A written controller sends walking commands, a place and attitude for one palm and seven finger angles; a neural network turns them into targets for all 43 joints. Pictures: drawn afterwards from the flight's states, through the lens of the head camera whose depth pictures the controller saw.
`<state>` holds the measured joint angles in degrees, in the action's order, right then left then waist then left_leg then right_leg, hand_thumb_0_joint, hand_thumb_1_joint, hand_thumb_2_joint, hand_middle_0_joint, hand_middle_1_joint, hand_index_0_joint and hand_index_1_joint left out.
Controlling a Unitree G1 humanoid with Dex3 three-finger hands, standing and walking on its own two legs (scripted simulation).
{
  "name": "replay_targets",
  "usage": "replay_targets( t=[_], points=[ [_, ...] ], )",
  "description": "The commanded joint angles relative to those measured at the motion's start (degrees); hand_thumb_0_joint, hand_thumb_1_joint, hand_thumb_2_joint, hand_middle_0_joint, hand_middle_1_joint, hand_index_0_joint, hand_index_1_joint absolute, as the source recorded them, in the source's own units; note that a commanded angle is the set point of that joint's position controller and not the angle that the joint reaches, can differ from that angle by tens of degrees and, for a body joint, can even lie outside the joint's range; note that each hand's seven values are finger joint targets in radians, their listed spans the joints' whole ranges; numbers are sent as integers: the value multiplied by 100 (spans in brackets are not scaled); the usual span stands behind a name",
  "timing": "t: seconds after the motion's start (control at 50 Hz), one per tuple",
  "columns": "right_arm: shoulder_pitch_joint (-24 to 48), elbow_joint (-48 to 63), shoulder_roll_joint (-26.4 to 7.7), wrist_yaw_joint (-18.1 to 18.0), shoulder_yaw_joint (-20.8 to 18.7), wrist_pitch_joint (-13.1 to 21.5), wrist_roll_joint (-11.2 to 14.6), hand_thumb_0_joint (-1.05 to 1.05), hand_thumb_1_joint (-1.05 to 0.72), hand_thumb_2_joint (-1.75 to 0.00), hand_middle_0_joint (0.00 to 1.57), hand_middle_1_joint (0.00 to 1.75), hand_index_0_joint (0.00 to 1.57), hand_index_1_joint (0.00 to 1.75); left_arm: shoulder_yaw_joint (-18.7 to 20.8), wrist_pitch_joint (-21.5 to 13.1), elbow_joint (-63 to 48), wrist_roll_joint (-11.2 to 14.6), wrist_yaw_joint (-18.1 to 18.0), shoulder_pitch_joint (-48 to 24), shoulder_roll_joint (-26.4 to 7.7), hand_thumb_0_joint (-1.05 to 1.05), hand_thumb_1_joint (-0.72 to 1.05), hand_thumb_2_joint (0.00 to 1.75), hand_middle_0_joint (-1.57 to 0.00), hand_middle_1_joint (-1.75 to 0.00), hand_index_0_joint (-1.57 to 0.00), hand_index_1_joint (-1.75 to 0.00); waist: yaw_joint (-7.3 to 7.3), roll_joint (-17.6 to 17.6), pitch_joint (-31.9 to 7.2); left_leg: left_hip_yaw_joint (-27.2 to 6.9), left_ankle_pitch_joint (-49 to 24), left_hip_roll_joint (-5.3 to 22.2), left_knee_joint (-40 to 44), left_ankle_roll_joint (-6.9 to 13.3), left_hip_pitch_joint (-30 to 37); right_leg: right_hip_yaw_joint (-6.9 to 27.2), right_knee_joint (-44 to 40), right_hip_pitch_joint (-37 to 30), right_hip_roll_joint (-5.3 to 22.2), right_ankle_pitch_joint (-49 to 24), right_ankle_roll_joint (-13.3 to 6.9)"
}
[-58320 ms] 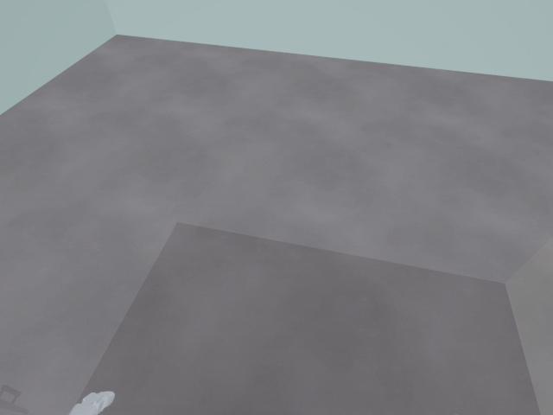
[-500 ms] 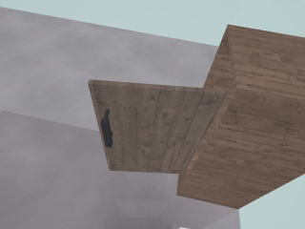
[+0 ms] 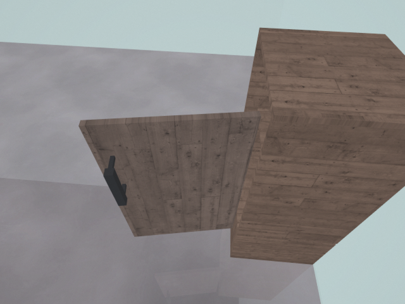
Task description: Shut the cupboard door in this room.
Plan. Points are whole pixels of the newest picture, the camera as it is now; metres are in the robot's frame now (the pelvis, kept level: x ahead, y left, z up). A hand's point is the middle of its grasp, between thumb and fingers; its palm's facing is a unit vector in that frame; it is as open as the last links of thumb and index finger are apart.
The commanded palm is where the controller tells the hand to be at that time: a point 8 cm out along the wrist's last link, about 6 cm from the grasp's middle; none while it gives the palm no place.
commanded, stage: come to a stop and stand still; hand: left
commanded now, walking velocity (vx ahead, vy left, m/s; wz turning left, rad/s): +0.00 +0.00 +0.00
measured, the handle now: (117, 181) +0.41 +0.22 -0.05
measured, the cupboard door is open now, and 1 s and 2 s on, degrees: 100 100 100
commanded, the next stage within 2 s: look again from close up in 0.46 s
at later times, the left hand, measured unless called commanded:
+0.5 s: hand out of the picture -0.05 +0.12 -0.17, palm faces +0.06 -0.99 -0.14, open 7.4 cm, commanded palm none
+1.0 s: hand out of the picture -0.01 +0.19 -0.17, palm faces +0.03 -0.98 -0.21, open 7.4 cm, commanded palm none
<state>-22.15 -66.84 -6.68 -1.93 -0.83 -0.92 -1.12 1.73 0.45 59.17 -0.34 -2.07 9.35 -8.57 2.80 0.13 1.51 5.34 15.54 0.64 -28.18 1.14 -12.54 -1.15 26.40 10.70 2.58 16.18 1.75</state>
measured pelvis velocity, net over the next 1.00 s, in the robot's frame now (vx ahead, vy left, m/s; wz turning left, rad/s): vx -0.02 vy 0.01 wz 0.02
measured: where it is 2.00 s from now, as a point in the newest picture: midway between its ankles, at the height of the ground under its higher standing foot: outside the picture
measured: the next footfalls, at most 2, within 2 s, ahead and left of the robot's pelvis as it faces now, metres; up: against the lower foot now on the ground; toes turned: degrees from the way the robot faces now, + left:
none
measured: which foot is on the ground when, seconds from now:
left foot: down 0.00-1.00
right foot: down 0.00-1.00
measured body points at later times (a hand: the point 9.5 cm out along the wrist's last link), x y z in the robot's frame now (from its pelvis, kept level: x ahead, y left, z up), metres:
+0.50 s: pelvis +0.00 -0.03 +0.01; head +0.01 -0.02 +0.46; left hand -0.05 +0.17 -0.16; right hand +0.00 -0.25 -0.15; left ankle -0.01 +0.10 -0.74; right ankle -0.02 -0.14 -0.74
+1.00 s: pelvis -0.02 +0.01 +0.00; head -0.03 +0.02 +0.45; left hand -0.01 +0.25 -0.16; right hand -0.01 -0.21 -0.16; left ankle -0.01 +0.10 -0.74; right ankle -0.02 -0.14 -0.74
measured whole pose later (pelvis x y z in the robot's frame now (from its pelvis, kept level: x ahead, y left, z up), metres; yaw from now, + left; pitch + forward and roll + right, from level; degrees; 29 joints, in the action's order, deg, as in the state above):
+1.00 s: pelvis -0.02 +0.01 +0.00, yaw +1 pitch -2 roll +0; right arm -17.9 -61.1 -8.8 -0.5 0.5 0.3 -1.1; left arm -0.6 -0.5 60.6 -1.2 -2.2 16.5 -10.1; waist 0.1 0.4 0.4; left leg 4.7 13.1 -1.0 -27.1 2.7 -12.4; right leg -1.7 27.5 11.2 4.1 14.5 2.3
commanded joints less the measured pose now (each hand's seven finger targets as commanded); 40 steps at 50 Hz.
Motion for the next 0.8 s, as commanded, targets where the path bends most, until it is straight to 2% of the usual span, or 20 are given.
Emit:
replay_targets(
  t=[0.0, 0.02, 0.06, 0.1, 0.14, 0.16, 0.3, 0.42, 0.52, 0.54, 0.56, 0.58, 0.6, 0.62, 0.64, 0.66, 0.7, 0.74, 0.78],
  points=[
    [-255, 147, -220, 6, -13, 108, -10, 0, -90, -90, 20, 30, 20, 30, 7, -127, 47, -9, -30, 646, -636, 0, 90, 90, -20, -30, -20, -30, -152, 859, 47, -318, -464, 270, 417, -174, -111, 657, -612, -86, 747, -1486, -539],
    [-234, 133, -343, -3, -39, 113, -1, 0, -90, -90, 20, 30, 20, 30, -22, -149, 63, 1, -35, 680, -509, 0, 90, 90, -20, -30, -20, -30, -160, 914, 61, -325, -609, 339, 431, -171, 15, 572, -592, -38, 685, -1665, -499],
    [-187, 76, -387, 2, -53, 129, 21, 0, -90, -90, 20, 30, 20, 30, -66, -140, 76, 1, -34, 687, -456, 0, 90, 90, -20, -30, -20, -30, -187, 587, 173, -401, -930, 439, 592, -137, 139, 437, -515, 4, 524, -1660, -383],
    [-69, 66, -411, 1, -49, 114, 32, 0, -90, -90, 20, 30, 20, 30, -66, -127, 86, 2, -40, 731, -422, 0, 90, 90, -20, -30, -20, -30, -207, 277, 359, -444, -892, 485, 679, -135, 143, 445, -586, 124, 444, -1322, -326],
    [44, 79, -414, 12, -54, 87, 36, 0, -90, -90, 20, 30, 20, 30, -73, -120, 101, -4, -39, 817, -431, 0, 90, 90, -20, -30, -20, -30, -230, 195, 518, -439, -697, 480, 711, -131, 150, 492, -733, 294, 400, -900, -297],
    [75, 84, -414, 16, -53, 73, 45, 0, -90, -90, 20, 30, 20, 30, -81, -119, 117, -14, -37, 845, -440, 0, 90, 90, -20, -30, -20, -30, -229, 213, 580, -427, -592, 479, 728, -128, 169, 503, -829, 346, 389, -730, -289],
    [268, 130, -474, 20, -47, 63, 56, 0, -90, -90, 20, 30, 20, 30, -98, -172, 196, -26, -36, 1084, -465, 0, 90, 90, -20, -30, -20, -30, -213, 269, 313, -413, -729, 473, 694, -127, 446, 569, -925, 309, 418, -945, -290],
    [382, 142, -536, 11, -11, 95, 74, 0, -90, -90, 20, 30, 20, 30, -125, -198, 329, -25, -32, 1304, -442, 0, 90, 90, -20, -30, -20, -30, -237, 27, 221, -441, -830, 493, 767, -131, 487, 520, -913, 194, 401, -1036, -277],
    [438, 152, -526, 4, -3, 104, 81, 0, -90, -90, 20, 30, 20, 30, -140, -195, 416, -31, -35, 1445, -379, 0, 90, 90, -20, -30, -20, -30, -262, -71, 331, -468, -752, 493, 826, -123, 429, 494, -945, 248, 373, -831, -264],
    [950, 593, -750, 82, 16, 256, 95, 0, -90, -90, 20, 30, 20, 30, -148, -348, 605, -138, -227, 1661, -593, 0, 90, 90, -20, -30, -20, -30, -431, -105, 496, -367, -927, 555, -366, -241, -191, 693, -755, 272, 684, -2757, -206],
    [809, 731, -567, 83, 49, 265, 88, 0, -90, -90, 20, 30, 20, 30, -130, -408, 539, -103, -203, 1611, -774, 0, 90, 90, -20, -30, -20, -30, -146, -211, 309, -383, -751, 392, -75, -241, 52, 682, -522, 117, 882, -4178, -372],
    [369, 680, -378, 63, 25, 291, 60, 0, -90, -90, 20, 30, 20, 30, -129, -403, 389, -76, -158, 1618, -710, 0, 90, 90, -20, -30, -20, -30, -128, -230, -173, -355, -512, 316, 121, -108, 228, 597, -205, -275, 778, -4010, -432],
    [208, 645, -508, 42, 4, 312, 60, 0, -90, -90, 20, 30, 20, 30, -155, -391, 389, -43, -148, 1542, -606, 0, 90, 90, -20, -30, -20, -30, -116, -56, -643, -427, -795, 414, 52, -68, 299, 441, -119, -467, 648, -3354, -456],
    [265, 638, -585, 36, -8, 289, 78, 0, -90, -90, 20, 30, 20, 30, -169, -374, 369, -34, -129, 1460, -550, 0, 90, 90, -20, -30, -20, -30, -134, 149, -772, -479, -871, 450, 70, -56, 350, 402, -174, -468, 567, -2665, -435],
    [321, 672, -639, 36, -22, 263, 82, 0, -90, -90, 20, 30, 20, 30, -172, -330, 315, -35, -106, 1357, -508, 0, 90, 90, -20, -30, -20, -30, -131, 113, -602, -519, -791, 469, 192, -35, 329, 378, -251, -273, 503, -1787, -427],
    [381, 708, -643, 42, -15, 263, 66, 0, -90, -90, 20, 30, 20, 30, -184, -295, 277, -45, -94, 1300, -488, 0, 90, 90, -20, -30, -20, -30, -180, 109, -254, -559, -793, 493, 260, -9, 196, 345, -332, -24, 427, -1276, -414],
    [426, 791, -697, 65, -17, 216, 53, 0, -90, -90, 20, 30, 20, 30, -188, -221, 219, -62, -68, 1204, -446, 0, 90, 90, -20, -30, -20, -30, -201, 102, 385, -684, -201, 468, 502, 18, -203, 356, -483, 388, 333, 8, -387],
    [397, 832, -732, 88, -19, 202, 39, 0, -90, -90, 20, 30, 20, 30, -187, -194, 171, -77, -48, 1203, -468, 0, 90, 90, -20, -30, -20, -30, -211, 93, 662, -772, 172, 434, 691, 33, -406, 377, -522, 588, 289, 399, -382],
    [331, 831, -788, 93, -6, 215, 28, 0, -90, -90, 20, 30, 20, 30, -189, -167, 138, -83, -40, 1208, -487, 0, 90, 90, -20, -30, -20, -30, -246, -34, 685, -881, 293, 475, 868, 74, -558, 274, -407, 431, 233, 232, -361]
  ],
)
